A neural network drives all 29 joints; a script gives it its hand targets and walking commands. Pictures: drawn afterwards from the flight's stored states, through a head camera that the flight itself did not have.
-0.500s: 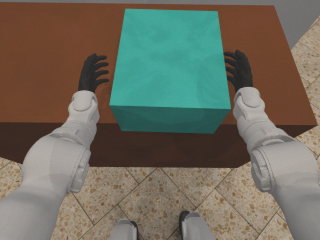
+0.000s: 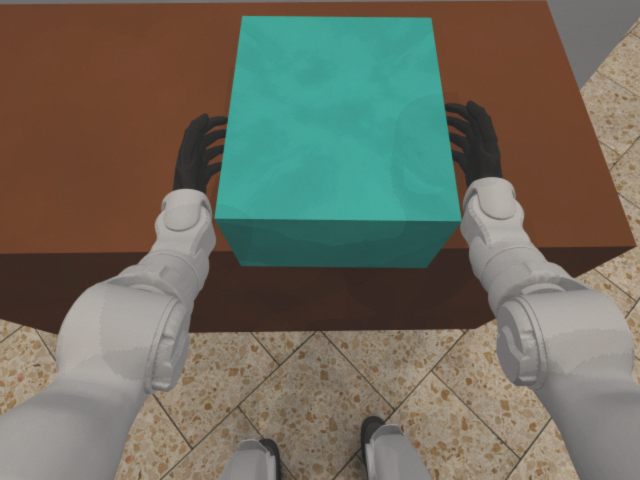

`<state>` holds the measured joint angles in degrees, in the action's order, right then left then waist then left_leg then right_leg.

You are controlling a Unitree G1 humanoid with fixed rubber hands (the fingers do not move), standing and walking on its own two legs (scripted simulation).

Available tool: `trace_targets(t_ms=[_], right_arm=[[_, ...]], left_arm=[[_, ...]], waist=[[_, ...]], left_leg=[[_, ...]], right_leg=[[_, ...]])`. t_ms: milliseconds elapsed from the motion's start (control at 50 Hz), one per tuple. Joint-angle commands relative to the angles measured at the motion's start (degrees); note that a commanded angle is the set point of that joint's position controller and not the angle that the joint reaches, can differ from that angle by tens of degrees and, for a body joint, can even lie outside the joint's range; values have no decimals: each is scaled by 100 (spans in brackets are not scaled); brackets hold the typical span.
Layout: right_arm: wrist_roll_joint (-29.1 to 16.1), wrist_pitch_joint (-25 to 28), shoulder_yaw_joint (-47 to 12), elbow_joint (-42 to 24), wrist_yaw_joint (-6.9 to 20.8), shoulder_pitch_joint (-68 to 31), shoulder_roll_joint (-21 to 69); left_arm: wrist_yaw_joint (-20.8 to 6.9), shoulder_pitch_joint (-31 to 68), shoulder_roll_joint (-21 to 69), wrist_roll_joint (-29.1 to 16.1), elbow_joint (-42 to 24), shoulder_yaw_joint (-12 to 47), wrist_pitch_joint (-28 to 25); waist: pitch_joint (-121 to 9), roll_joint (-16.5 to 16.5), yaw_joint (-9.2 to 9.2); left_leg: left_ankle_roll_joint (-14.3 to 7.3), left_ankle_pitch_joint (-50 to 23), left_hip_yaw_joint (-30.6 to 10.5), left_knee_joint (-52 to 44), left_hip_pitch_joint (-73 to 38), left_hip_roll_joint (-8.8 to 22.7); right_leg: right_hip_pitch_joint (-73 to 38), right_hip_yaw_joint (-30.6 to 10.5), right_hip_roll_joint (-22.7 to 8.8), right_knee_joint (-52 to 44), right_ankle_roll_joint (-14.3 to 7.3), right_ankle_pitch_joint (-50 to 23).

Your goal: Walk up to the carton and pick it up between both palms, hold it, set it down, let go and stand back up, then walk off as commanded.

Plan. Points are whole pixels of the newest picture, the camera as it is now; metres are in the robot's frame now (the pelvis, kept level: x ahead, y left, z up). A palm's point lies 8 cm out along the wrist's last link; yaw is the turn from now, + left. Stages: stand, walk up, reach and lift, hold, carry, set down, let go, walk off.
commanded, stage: reach and lift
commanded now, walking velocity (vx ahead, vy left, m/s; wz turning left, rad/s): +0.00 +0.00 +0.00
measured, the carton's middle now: (335, 143) +0.55 -0.04 -0.01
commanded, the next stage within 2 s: none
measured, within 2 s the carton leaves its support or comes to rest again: neither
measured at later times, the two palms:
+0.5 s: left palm (193, 191) +0.47 +0.14 +0.01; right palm (476, 183) +0.46 -0.20 +0.02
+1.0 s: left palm (194, 193) +0.47 +0.15 +0.01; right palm (476, 183) +0.46 -0.20 +0.02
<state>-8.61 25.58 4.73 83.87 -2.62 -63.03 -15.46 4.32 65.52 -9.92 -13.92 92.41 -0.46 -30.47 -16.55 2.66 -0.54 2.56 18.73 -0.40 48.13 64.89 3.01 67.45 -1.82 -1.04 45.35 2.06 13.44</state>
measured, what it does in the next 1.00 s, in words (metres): stands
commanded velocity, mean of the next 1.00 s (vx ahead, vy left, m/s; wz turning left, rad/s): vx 0.00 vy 0.00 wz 0.00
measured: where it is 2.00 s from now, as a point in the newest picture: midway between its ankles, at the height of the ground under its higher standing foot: outside the picture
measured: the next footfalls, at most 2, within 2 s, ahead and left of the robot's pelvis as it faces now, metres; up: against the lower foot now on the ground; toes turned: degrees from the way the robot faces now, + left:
none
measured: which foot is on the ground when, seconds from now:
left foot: down 0.00-1.00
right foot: down 0.00-1.00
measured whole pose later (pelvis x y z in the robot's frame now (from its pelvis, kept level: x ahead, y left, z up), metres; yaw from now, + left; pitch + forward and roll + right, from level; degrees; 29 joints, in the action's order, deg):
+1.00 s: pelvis +0.03 +0.01 +0.04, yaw +0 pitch +32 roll -1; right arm 20.7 41.5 35.5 83.1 -2.6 -54.9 -10.5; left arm 4.0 55.2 -6.5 5.8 86.9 -21.0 -44.0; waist -9.0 3.0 -2.0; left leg 2.1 14.6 -0.1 34.1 51.3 3.4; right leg 52.4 0.7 -1.7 29.5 2.0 8.8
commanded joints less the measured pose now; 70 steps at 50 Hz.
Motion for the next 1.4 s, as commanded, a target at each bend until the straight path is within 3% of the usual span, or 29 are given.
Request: trace_targets(t_ms=[0,60,80,100,140,160,180,280,300,320,360,420,520,560,620,640,700,720,740,900,940,960,980,1080,1180,1220,1280,1300,1380], right_arm=[[430,245,71,-686,141,-2189,50],[629,297,177,-599,211,-2058,400],[764,295,322,-401,235,-2039,493],[932,341,371,-540,268,-1993,552],[1144,424,606,-489,352,-1952,814],[1364,506,688,-540,423,-2017,1122],[1546,514,825,-333,447,-1837,1255],[2969,656,1483,-265,856,-1655,3093],[3202,697,1662,-205,896,-1475,3262],[3505,750,1786,-144,939,-1367,3254],[3822,850,1947,27,984,-1201,3328],[4091,870,1946,205,1011,-891,3376],[4160,913,1934,351,975,-801,3383],[4177,910,1884,481,960,-740,3379],[4172,990,1845,552,962,-577,3443],[4105,1012,1791,483,962,-636,3364],[4086,1060,1759,506,946,-696,3516],[4092,1096,1818,472,943,-659,3470],[4076,1094,1765,527,952,-608,3469],[4018,1392,1796,751,945,-629,3350],[4025,1538,1683,887,959,-590,3364],[4017,1525,1682,936,942,-587,3327],[4091,1628,1589,791,927,-583,3409],[4172,1818,1658,1042,904,-641,3365],[4150,2020,1511,1206,877,-634,3301],[4170,2088,1464,1358,820,-491,3282],[4135,2176,1351,1372,824,-576,3283],[4086,2227,1415,1521,805,-576,3252],[4033,2343,1279,1747,783,-523,3208]], left_arm=[[-117,2112,-294,274,-782,-175,-369],[-218,2128,-200,511,-577,-366,-383],[-248,2194,-119,519,-609,-392,-421],[-279,2229,-54,687,-622,-533,-438],[-305,2225,206,832,-767,-554,-520],[-368,2213,552,956,-772,-518,-556],[-417,2169,655,1046,-652,-578,-572],[-875,2011,2043,2197,-146,-1258,-707],[-927,2050,2179,2340,-124,-1303,-750],[-956,1857,2139,2503,2,-1436,-761],[-965,1594,2283,2647,1,-1441,-868],[-971,1361,2231,2815,86,-1642,-902],[-918,1232,2180,2879,-11,-1512,-863],[-903,1004,2137,2912,-41,-1602,-878],[-854,1025,2302,2884,-189,-1464,-921],[-845,927,2280,2862,-108,-1517,-926],[-824,858,2255,2924,-18,-1515,-957],[-821,928,2364,2860,-110,-1412,-954],[-804,841,2352,2922,-75,-1462,-972],[-731,907,2574,2880,-348,-1213,-1117],[-710,813,2736,2797,-415,-1030,-1210],[-728,792,2771,2780,-332,-1084,-1205],[-727,785,2836,2802,-333,-1024,-1282],[-749,793,2874,2867,-218,-1044,-1397],[-777,722,2921,2813,-84,-952,-1547],[-799,660,2922,2715,-94,-816,-1603],[-827,709,2897,2772,-2,-889,-1644],[-850,602,2871,2678,186,-784,-1664],[-860,499,3009,2554,176,-560,-1712]], waist=[[-4553,-443,-83],[-4227,-457,-7],[-4150,-574,-166],[-4136,-525,-48],[-4144,-359,-111],[-4302,-248,-91],[-4228,-241,-186],[-3188,-263,-111],[-3057,-119,-244],[-2887,-190,-77],[-2911,-154,-125],[-2625,-367,-98],[-2550,-408,-225],[-2345,-534,-143],[-2447,-406,-260],[-2403,-366,-156],[-2288,-423,-99],[-2442,-365,-215],[-2396,-336,-145],[-2474,34,-179],[-2662,91,-135],[-2583,-2,-216],[-2744,-32,-123],[-2722,74,-92],[-2840,-141,-33],[-2984,-197,-125],[-2878,-256,41],[-2967,-326,-83],[-3001,-329,-65]], left_leg=[[223,-2622,563,-261,-2231,-371],[148,-2334,632,-357,-2181,-369],[115,-2216,653,-412,-2103,-373],[117,-2211,665,-480,-2166,-366],[144,-2320,635,-512,-2386,-353],[170,-2559,660,-461,-2467,-339],[196,-2556,666,-486,-2442,-344],[-5,-1734,753,-943,-2303,-379],[1,-1589,718,-986,-2358,-362],[-6,-1744,818,-1009,-2330,-390],[44,-2037,826,-1019,-2503,-401],[-79,-1770,826,-1185,-2273,-372],[-116,-1645,806,-1426,-2371,-375],[-163,-1566,844,-1440,-2298,-392],[-92,-1809,803,-1464,-2523,-363],[-62,-1914,786,-1444,-2642,-339],[-96,-1940,748,-1502,-2540,-368],[-54,-1996,752,-1524,-2655,-335],[-34,-2170,788,-1460,-2719,-357],[127,-2788,727,-1382,-3252,-266],[172,-3088,726,-1376,-3424,-273],[154,-2899,721,-1342,-3324,-268],[122,-2868,723,-1371,-3268,-276],[125,-2796,787,-1427,-3100,-276],[73,-2819,757,-1499,-2904,-279],[56,-2899,746,-1432,-2959,-299],[-5,-2713,780,-1491,-2668,-345],[5,-2683,761,-1450,-2684,-332],[-1,-2987,727,-1381,-2863,-311]], right_leg=[[-3615,591,305,-89,43,-2693],[-3772,604,273,-209,38,-2455],[-3832,580,254,-208,41,-2535],[-3944,599,238,-267,52,-2407],[-3893,656,256,-322,-6,-2456],[-3925,668,231,-299,-25,-2711],[-3924,714,238,-347,-23,-2739],[-4105,771,129,-619,-1,-2232],[-4067,854,130,-637,0,-2251],[-4097,852,98,-640,16,-2446],[-4074,900,117,-728,3,-2818],[-4364,855,65,-788,7,-2870],[-4474,919,66,-953,78,-3012],[-4527,873,56,-969,50,-3010],[-4395,955,102,-1033,69,-3080],[-4393,956,95,-1055,33,-3049],[-4425,909,83,-1144,16,-3188],[-4425,953,128,-1174,15,-3146],[-4327,918,119,-1161,11,-3294],[-3885,1071,250,-1402,-100,-3088],[-3818,1052,265,-1401,-87,-3315],[-3778,1078,257,-1384,-80,-3196],[-3855,1027,255,-1396,-86,-3277],[-4043,1068,237,-1398,-82,-3480],[-4282,1019,258,-1379,-90,-3732],[-4317,1082,246,-1339,-56,-3878],[-4461,1014,237,-1321,-67,-4019],[-4459,1049,258,-1266,-57,-4082],[-4327,1055,335,-1250,-88,-4207]])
